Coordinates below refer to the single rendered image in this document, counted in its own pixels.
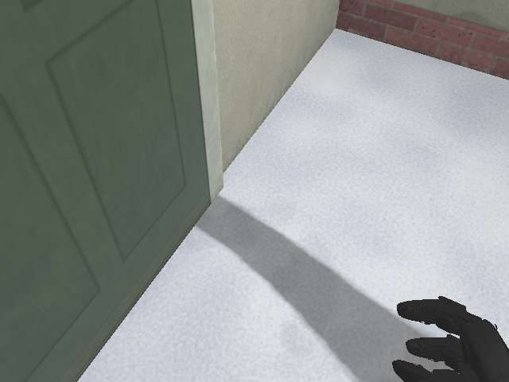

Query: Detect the right robot hand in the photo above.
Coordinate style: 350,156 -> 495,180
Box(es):
392,296 -> 509,382

